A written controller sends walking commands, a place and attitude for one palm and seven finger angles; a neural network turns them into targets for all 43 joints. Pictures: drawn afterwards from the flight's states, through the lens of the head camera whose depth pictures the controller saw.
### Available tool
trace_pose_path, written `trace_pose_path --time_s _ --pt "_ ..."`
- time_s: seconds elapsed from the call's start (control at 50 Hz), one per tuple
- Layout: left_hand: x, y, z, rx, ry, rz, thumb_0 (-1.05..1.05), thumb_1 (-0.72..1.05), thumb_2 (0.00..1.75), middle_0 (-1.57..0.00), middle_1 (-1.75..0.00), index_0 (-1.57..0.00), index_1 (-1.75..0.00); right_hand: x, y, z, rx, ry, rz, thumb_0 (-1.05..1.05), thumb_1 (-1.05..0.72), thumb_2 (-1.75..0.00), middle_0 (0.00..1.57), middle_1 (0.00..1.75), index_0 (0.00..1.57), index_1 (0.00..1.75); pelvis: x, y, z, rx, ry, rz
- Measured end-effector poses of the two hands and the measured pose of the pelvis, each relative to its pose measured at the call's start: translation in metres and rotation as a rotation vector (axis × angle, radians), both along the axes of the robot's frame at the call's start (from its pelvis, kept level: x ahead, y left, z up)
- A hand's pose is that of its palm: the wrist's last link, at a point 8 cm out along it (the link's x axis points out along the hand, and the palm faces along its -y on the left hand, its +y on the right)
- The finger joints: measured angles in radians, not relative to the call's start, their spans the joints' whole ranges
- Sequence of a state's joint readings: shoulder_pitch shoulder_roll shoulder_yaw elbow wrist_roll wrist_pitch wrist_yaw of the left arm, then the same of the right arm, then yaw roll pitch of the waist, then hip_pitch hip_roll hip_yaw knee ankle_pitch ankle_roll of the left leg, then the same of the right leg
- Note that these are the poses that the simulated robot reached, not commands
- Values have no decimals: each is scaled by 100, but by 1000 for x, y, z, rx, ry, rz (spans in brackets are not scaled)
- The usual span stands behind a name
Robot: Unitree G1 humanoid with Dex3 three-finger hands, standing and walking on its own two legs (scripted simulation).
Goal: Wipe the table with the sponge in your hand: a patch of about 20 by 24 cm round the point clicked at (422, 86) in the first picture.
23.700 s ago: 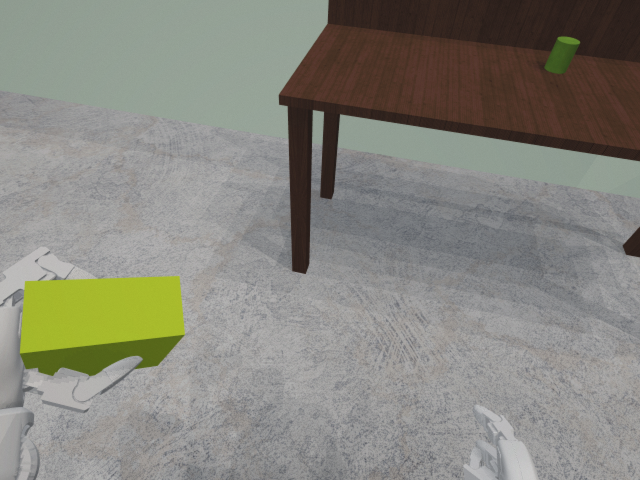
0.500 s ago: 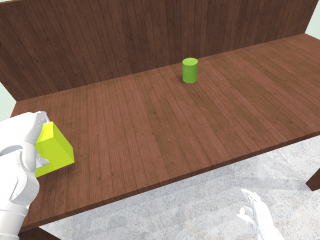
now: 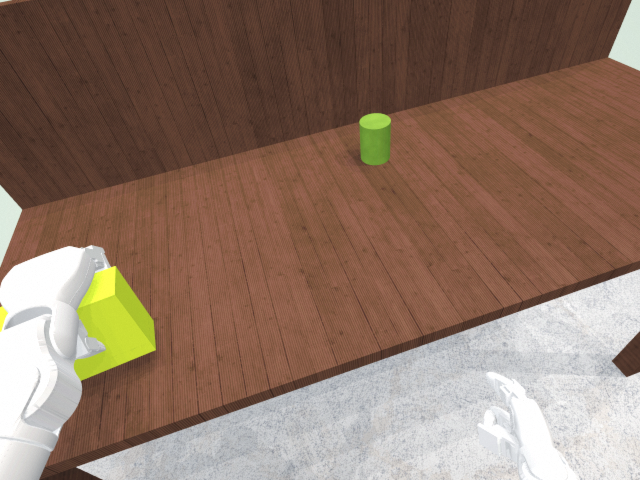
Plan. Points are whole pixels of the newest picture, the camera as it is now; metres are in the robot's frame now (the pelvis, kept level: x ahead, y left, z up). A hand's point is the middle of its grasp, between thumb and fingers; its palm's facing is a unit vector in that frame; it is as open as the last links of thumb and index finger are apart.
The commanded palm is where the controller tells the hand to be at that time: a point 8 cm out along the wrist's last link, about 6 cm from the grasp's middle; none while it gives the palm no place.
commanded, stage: move the sponge above the wiping area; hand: left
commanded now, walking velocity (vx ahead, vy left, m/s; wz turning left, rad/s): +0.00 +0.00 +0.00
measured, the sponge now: (90, 338) +0.25 +0.34 +0.06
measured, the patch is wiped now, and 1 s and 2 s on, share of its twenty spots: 0.00 0.00 0.00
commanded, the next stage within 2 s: lower the sponge onto the table in 1.32 s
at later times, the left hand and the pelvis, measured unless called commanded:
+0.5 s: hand (105, 332) +0.24 +0.30 +0.09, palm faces -0.11 -0.11 -0.99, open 9.6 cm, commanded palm +0.22 +0.31 +0.19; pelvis -0.01 +0.01 +0.00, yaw +1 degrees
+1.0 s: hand (119, 332) +0.25 +0.29 +0.08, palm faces -0.11 -0.09 -0.99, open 9.6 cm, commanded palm +0.23 +0.31 +0.19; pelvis +0.00 +0.00 +0.00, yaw +0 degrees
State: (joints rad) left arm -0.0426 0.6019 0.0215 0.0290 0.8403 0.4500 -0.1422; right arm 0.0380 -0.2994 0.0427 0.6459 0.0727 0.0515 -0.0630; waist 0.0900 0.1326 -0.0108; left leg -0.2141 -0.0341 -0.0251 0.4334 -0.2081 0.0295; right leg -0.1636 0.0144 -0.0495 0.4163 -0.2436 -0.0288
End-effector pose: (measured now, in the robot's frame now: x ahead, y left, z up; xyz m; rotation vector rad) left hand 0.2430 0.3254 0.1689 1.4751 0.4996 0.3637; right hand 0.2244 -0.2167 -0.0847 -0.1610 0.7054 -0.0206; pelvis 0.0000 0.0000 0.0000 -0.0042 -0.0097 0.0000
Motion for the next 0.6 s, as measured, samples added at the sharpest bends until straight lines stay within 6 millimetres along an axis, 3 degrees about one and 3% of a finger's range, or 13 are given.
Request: trace_pose_path --time_s 0.08,0.16,0.2,0.3,0.38,0.5,0.54,0.6 --pt "-8 -28 -24 -55 57 -178 0 -49 108 -78 -139 -79 -139 3 1 5 -37 -20 10 2 -91 -90 20 30 20 30 3 1 -1 0 -9 1" --pt "-13 -43 -13 1 -71 -312 0 -50 108 -79 -139 -79 -139 3 6 10 -69 -27 26 1 -91 -90 20 30 20 30 5 -1 -1 -4 -24 -5" --pt "-13 -36 1 51 -158 -289 0 -50 108 -79 -139 -80 -139 2 9 10 -62 -19 32 1 -91 -90 20 30 20 30 5 -1 -1 -6 -29 -6" --pt "-12 4 32 87 -257 -56 0 -50 108 -79 -139 -79 -139 2 17 5 -15 8 37 1 -91 -90 20 30 20 30 0 0 0 -5 -25 -7" --pt "-14 16 25 36 -160 51 0 -49 108 -79 -139 -79 -139 4 20 4 15 -6 32 2 -91 -90 20 30 20 30 -3 4 1 -4 -12 3" --pt "-14 -27 -22 -55 30 -146 0 -49 107 -79 -140 -79 -140 3 23 7 -3 -36 43 1 -91 -90 20 30 20 30 -6 7 0 -3 -13 13" --pt "-13 -41 -25 -45 16 -244 0 -49 107 -79 -139 -79 -140 1 23 9 -27 -37 49 1 -91 -90 20 30 20 30 -6 6 -1 -2 -21 7" --pt "-9 -47 -11 17 -95 -315 0 -49 107 -80 -139 -80 -139 -4 23 11 -45 -33 49 1 -91 -90 20 30 20 30 -6 3 0 -3 -31 2"
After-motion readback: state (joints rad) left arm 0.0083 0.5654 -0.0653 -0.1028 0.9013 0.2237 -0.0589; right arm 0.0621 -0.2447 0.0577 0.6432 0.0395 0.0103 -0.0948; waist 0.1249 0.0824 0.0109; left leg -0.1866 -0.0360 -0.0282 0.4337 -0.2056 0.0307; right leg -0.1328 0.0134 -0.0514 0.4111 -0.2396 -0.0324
